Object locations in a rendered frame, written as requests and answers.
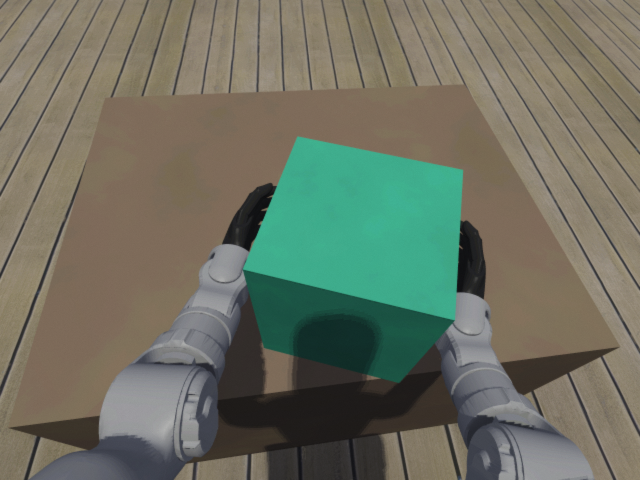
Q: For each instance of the robot right forearm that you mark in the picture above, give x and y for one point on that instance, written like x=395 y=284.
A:
x=478 y=385

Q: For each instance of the robot right hand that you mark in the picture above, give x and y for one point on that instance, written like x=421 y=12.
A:
x=471 y=267

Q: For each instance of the robot left hand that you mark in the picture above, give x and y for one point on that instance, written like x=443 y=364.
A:
x=244 y=226

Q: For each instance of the robot left forearm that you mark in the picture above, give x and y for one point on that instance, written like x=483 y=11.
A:
x=204 y=329

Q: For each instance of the robot right upper arm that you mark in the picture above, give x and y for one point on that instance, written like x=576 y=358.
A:
x=500 y=451

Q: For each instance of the carton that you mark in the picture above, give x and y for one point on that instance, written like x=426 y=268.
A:
x=355 y=263

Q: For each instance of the robot left upper arm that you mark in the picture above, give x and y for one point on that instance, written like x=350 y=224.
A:
x=156 y=418

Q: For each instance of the pedestal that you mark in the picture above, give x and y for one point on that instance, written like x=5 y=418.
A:
x=165 y=176

